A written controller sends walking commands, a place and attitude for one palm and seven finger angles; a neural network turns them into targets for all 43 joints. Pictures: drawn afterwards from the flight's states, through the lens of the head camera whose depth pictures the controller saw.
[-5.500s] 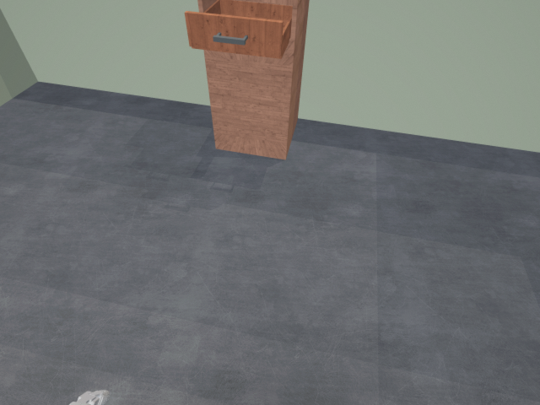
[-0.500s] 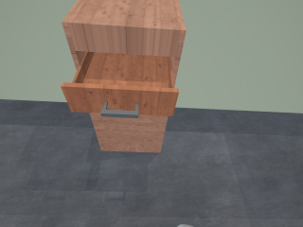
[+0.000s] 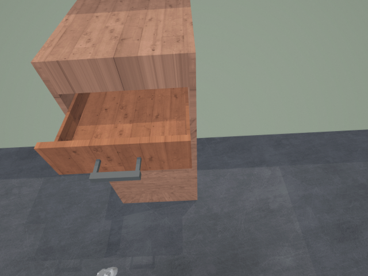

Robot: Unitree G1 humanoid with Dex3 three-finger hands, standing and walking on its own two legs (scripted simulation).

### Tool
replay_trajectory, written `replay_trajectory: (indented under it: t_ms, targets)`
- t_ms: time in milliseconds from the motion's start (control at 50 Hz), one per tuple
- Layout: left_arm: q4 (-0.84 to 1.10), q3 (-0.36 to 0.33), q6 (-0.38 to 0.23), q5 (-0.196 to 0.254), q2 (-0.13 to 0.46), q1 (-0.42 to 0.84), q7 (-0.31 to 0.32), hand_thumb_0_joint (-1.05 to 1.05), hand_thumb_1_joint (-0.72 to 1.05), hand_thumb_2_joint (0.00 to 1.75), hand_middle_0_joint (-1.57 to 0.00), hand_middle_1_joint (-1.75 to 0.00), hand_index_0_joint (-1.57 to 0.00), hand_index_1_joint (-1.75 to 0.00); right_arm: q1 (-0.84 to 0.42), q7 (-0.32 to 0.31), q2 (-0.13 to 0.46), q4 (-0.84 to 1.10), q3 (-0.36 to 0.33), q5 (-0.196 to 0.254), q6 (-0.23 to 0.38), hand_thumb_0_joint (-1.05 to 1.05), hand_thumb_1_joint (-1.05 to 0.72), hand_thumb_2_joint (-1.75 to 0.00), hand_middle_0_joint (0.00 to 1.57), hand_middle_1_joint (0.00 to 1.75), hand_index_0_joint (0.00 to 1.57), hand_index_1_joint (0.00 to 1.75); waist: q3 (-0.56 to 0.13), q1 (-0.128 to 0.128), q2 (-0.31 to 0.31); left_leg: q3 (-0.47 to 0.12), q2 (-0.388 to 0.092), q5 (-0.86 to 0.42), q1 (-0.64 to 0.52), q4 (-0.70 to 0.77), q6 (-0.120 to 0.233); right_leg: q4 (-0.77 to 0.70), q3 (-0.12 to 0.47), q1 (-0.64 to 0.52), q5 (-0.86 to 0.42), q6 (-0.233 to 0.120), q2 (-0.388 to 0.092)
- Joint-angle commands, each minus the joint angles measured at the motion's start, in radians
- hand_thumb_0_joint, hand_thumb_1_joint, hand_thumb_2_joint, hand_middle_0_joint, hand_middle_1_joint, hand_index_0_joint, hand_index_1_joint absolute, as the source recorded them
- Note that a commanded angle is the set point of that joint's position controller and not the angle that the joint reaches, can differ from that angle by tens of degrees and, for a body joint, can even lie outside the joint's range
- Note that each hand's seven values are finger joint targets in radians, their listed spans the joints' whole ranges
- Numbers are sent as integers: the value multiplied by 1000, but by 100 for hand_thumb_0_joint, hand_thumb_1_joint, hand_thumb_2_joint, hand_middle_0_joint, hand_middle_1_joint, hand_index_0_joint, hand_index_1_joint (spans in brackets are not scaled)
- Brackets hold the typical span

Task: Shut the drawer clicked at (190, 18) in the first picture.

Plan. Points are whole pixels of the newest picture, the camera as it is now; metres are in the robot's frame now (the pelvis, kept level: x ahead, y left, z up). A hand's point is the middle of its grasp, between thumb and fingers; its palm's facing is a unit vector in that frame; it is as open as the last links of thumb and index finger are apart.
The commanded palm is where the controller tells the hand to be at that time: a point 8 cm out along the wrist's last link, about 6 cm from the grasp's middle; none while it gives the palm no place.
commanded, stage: come to a stop and stand still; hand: left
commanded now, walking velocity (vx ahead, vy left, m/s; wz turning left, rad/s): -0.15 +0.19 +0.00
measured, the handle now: (117, 169) +0.37 +0.19 -0.02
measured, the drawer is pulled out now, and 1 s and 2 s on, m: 0.20 0.20 0.20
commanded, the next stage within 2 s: look again from close up in 1.14 s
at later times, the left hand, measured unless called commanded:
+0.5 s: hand out of the picture -0.07 +0.28 -0.18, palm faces +0.08 -0.98 -0.20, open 7.4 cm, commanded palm none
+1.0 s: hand out of the picture -0.12 +0.23 -0.17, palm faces -0.01 -0.99 -0.16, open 7.3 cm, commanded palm none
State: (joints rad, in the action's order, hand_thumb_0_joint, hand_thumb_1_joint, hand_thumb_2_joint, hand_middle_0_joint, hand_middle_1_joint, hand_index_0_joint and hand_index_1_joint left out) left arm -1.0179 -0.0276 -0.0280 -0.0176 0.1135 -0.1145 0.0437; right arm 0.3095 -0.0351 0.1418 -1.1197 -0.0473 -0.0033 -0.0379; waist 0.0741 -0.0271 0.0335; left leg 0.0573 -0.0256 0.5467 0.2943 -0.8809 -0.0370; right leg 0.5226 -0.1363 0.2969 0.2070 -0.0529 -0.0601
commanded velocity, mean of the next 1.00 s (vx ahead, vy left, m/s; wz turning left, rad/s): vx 0.00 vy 0.01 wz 0.00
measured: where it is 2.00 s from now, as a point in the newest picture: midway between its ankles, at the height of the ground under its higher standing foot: outside the picture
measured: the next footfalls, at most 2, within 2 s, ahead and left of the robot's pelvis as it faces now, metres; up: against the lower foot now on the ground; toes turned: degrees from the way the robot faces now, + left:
left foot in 0.32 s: -0.03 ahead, +0.17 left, +0.00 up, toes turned +2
right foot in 0.68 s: -0.10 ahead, -0.03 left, +0.00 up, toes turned -4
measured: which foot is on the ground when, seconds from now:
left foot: up 0.00-0.30, down 0.32-1.00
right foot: down 0.00-0.34, up 0.36-0.66, down 0.68-1.00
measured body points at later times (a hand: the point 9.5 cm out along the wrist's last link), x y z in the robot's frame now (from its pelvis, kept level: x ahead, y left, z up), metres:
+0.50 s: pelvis -0.07 +0.08 +0.01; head -0.07 +0.11 +0.46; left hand -0.07 +0.33 -0.16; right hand -0.03 -0.15 -0.13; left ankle -0.07 +0.17 -0.74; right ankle -0.07 -0.06 -0.68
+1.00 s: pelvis -0.12 +0.08 +0.01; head -0.13 +0.08 +0.46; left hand -0.11 +0.29 -0.16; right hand -0.16 -0.12 -0.16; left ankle -0.07 +0.17 -0.74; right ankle -0.14 -0.02 -0.74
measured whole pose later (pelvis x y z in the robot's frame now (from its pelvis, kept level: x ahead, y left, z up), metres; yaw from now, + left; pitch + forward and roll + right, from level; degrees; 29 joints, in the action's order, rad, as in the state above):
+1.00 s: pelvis -0.12 +0.08 +0.01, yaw -2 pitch -2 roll +0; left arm -1.15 0.01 0.01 -0.01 0.12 -0.30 0.05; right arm 0.33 -0.03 0.11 -1.18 -0.01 -0.01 -0.02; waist 0.01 -0.02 -0.01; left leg 0.09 0.01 0.14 0.20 -0.39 0.04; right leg 0.42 -0.04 0.11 0.27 -0.02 0.00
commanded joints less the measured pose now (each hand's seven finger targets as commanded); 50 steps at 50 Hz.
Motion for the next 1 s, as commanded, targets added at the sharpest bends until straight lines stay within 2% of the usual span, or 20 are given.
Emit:
replay_trajectory:
  t_ms: [0, 100, 180, 240, 260, 280, 300, 320, 360, 420, 480, 540, 580, 620, 660, 700, 720, 740, 820, 980]
  targets:
    - [21, -60, 20, -5, 222, -118, 19, 0, 90, 90, -20, -30, -20, -30, 42, 7, 65, 61, -23, -5, -17, 0, -90, -90, 20, 30, 20, 30, -124, 46, -122, -60, -8, -49, 112, -194, -22, -147, 232, -156, -805, -151, -315]
    - [56, -67, 31, -12, 234, -63, 13, 0, 90, 90, -20, -30, -20, -30, 18, 23, 83, 100, -31, -11, -28, 0, -90, -90, 20, 30, 20, 30, -137, 36, -205, -52, -8, -126, 91, -134, -31, -211, 207, -99, -423, -117, -269]
    - [58, -71, 40, -21, 250, -73, 4, 0, 90, 90, -20, -30, -20, -30, -27, 29, 86, 131, -24, -6, -7, 0, -90, -90, 20, 30, 20, 30, -126, 60, -265, -23, -9, -93, 21, 87, -13, -259, 256, -77, -86, -111, -252]
    - [52, -70, 53, -17, 259, -64, -4, 0, 90, 90, -20, -30, -20, -30, 23, 29, 88, 120, -16, -7, 6, 0, -90, -90, 20, 30, 20, 30, -103, 31, -238, 13, 15, -187, -113, 323, 4, -260, 256, 13, 104, -59, -205]
    - [50, -65, 58, -10, 252, -55, -5, 0, 90, 90, -20, -30, -20, -30, 72, 28, 90, 103, -13, -7, 12, 0, -90, -90, 20, 30, 20, 30, -103, 7, -207, 19, 15, -263, -204, 450, 10, -227, 236, 73, 185, -23, -179]
    - [56, -54, 63, -3, 215, -69, -9, 0, 90, 90, -20, -30, -20, -30, 86, 25, 126, 102, -18, -8, 19, 0, -90, -90, 20, 30, 20, 30, -100, 2, -83, -51, -44, -238, -247, 548, 20, -117, 189, 137, 235, 18, -119]
    - [68, -43, 70, 8, 156, -88, -15, 0, 90, 90, -20, -30, -20, -30, 53, 22, 197, 126, -31, -19, 24, 0, -90, -90, 20, 30, 20, 30, -50, 8, 192, -293, -220, -109, -130, 691, 76, 58, 99, 192, 252, 70, -14]
    - [73, -40, 77, 5, 144, -57, -12, 0, 90, 90, -20, -30, -20, -30, -37, 16, 238, 170, -30, -22, 16, 0, -90, -90, 20, 30, 20, 30, 38, 14, 268, -380, -317, -32, 109, 790, 134, 191, 101, 147, 268, 77, 22]
    - [31, -49, 92, -10, 163, -95, -16, 0, 90, 90, -20, -30, -20, -30, -159, 6, 194, 181, -12, -24, 20, 0, -90, -90, 20, 30, 20, 30, 76, 63, 220, -266, -237, -30, 233, 812, 132, 364, 182, 63, 179, 72, 19]
    - [-20, -43, 79, -9, 155, -204, -18, 0, 90, 90, -20, -30, -20, -30, -160, -1, 162, 168, 5, -15, 30, 0, -90, -90, 20, 30, 20, 30, 33, 89, 118, -162, -174, -215, 72, 723, 141, 474, 173, 117, 132, 78, 35]
    - [-33, -25, 66, -5, 139, -201, -15, 0, 90, 90, -20, -30, -20, -30, -84, -7, 147, 131, 5, -7, 37, 0, -90, -90, 20, 30, 20, 30, -6, 53, 59, -158, -178, -365, -118, 681, 169, 362, 146, 157, 157, 93, 23]
    - [-31, -5, 56, 0, 116, -167, -8, 0, 90, 90, -20, -30, -20, -30, -6, -11, 147, 87, 1, -11, 41, 0, -90, -90, 20, 30, 20, 30, -53, 10, 103, -210, -219, -542, -232, 642, 201, 161, 126, 88, 241, 94, 5]
    - [-52, -1, 52, 5, 114, -190, -5, 0, 90, 90, -20, -30, -20, -30, 15, -9, 145, 61, 1, -8, 43, 0, -90, -90, 20, 30, 20, 30, -65, 14, 86, -223, -219, -629, -236, 624, 200, 39, 124, 14, 206, 85, 13]
    - [-94, 4, 42, 6, 103, -263, 0, 0, 90, 90, -20, -30, -20, -30, 8, -9, 137, 52, 6, 0, 47, 0, -90, -90, 20, 30, 20, 30, -105, 41, 38, -199, -177, -614, -204, 566, 158, -165, 129, -119, 27, 77, 6]
    - [-110, 8, 28, 5, 126, -265, 6, 0, 90, 90, -20, -30, -20, -30, 5, -3, 91, 45, 15, 12, 50, 0, -90, -90, 20, 30, 20, 30, -76, 23, -58, -120, -96, -505, -126, 530, 82, -213, 222, -169, -116, 40, -75]
    - [-113, 16, 24, 9, 126, -257, 5, 0, 90, 90, -20, -30, -20, -30, 2, 3, 75, 34, 23, 7, 50, 0, -90, -90, 20, 30, 20, 30, -65, 18, -54, -102, -68, -508, -163, 538, 63, -198, 218, -127, -159, 18, -101]
    - [-120, 17, 15, 9, 116, -247, 6, 0, 90, 90, -20, -30, -20, -30, 9, 2, 79, 20, 23, 1, 47, 0, -90, -90, 20, 30, 20, 30, -67, 10, -171, -92, -73, -518, -178, 522, 62, -198, 219, -119, -181, 20, -78]
    - [-118, 21, 12, 12, 105, -235, 7, 0, 90, 90, -20, -30, -20, -30, 22, 1, 89, 9, 22, 0, 46, 0, -90, -90, 20, 30, 20, 30, -55, 8, -187, -87, -76, -499, -184, 529, 61, -208, 212, -109, -157, 21, -80]
    - [-111, 22, 22, 14, 98, -229, 8, 0, 90, 90, -20, -30, -20, -30, 34, 4, 79, -22, 28, -1, 40, 0, -90, -90, 20, 30, 20, 30, 33, 11, -98, -101, -73, -373, -154, 575, 61, -240, 211, -41, 70, 25, -56]
    - [-110, 16, 31, 10, 92, -268, 5, 0, 90, 90, -20, -30, -20, -30, 71, 2, 55, -36, 29, -6, 29, 0, -90, -90, 20, 30, 20, 30, 92, 22, -13, -122, -70, -203, -63, 610, 64, -249, 211, -7, 189, 24, -35]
